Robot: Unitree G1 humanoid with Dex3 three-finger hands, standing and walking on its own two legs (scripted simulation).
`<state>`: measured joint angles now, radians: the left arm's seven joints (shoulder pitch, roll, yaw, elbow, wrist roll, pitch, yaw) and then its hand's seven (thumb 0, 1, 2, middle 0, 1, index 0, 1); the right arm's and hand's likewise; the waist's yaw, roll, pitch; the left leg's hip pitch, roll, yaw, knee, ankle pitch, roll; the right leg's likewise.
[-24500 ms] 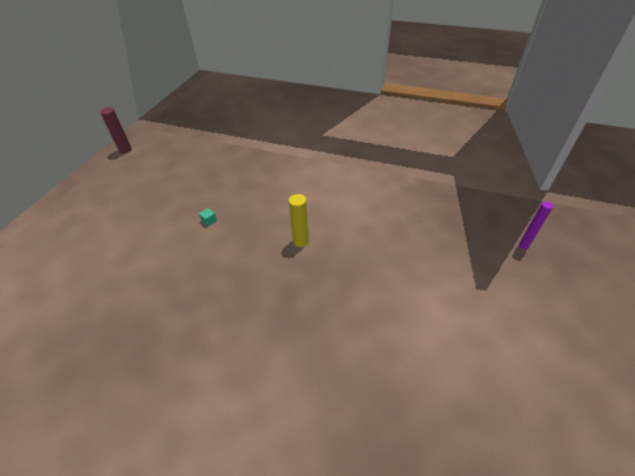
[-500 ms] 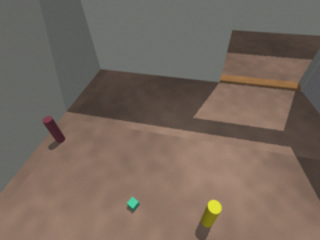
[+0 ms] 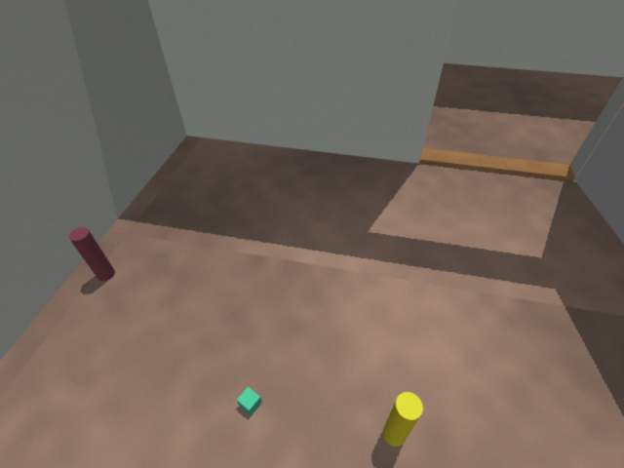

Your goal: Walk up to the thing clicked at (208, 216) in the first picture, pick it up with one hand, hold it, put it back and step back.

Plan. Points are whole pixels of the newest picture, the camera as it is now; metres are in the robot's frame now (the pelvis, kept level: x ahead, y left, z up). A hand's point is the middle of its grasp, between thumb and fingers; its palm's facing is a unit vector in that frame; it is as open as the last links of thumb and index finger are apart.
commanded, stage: walk up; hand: left
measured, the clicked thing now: (249, 401) +0.48 +0.23 -0.75
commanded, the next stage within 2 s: stand in 2.00 s
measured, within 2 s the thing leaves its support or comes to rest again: neither
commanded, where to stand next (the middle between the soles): +0.09 -0.02 m, yaw +1 degrees
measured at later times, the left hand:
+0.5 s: hand out of the picture +0.13 +0.19 -0.16, palm faces +0.04 -0.93 -0.37, open 7.3 cm
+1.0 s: hand out of the picture +0.12 +0.23 -0.15, palm faces +0.03 -0.92 -0.39, open 7.3 cm
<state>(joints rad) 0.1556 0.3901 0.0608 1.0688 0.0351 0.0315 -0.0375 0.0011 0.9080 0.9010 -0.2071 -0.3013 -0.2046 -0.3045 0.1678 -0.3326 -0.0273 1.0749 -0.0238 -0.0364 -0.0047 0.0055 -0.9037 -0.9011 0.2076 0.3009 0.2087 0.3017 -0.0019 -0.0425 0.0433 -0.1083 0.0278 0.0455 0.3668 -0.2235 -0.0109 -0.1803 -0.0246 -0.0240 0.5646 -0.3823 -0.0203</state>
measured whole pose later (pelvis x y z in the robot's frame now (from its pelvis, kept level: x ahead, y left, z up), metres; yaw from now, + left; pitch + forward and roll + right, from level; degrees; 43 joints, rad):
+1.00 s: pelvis +0.05 -0.04 -0.01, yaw +3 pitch -4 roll +0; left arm 0.13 0.36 0.01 1.03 0.00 0.00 0.00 0.00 0.91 0.90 -0.21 -0.30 -0.21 -0.30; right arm 0.09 -0.36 -0.03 0.98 0.01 0.03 0.02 0.01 -0.91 -0.90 0.21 0.30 0.21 0.30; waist 0.00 0.03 0.13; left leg -0.20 0.00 0.00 0.55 -0.27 0.00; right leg -0.20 -0.04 0.00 0.57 -0.31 0.02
